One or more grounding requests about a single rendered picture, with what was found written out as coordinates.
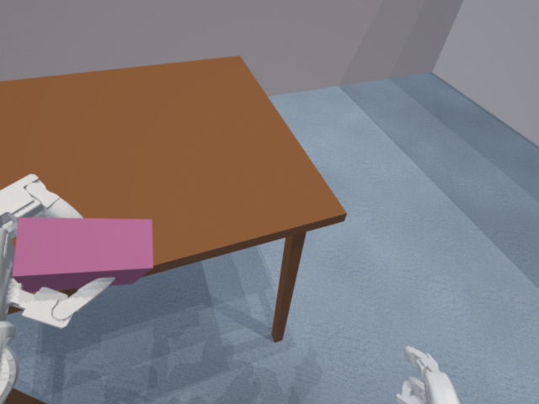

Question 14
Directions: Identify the table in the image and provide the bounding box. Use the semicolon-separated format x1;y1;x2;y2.
0;56;347;404

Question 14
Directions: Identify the robot left hand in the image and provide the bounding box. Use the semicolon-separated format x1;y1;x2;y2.
0;174;115;329

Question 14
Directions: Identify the sponge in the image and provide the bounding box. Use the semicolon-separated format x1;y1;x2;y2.
13;217;153;292

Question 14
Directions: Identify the left robot forearm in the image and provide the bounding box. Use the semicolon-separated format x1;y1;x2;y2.
0;322;19;404

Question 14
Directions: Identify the robot right hand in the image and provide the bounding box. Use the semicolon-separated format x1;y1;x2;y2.
397;346;460;404

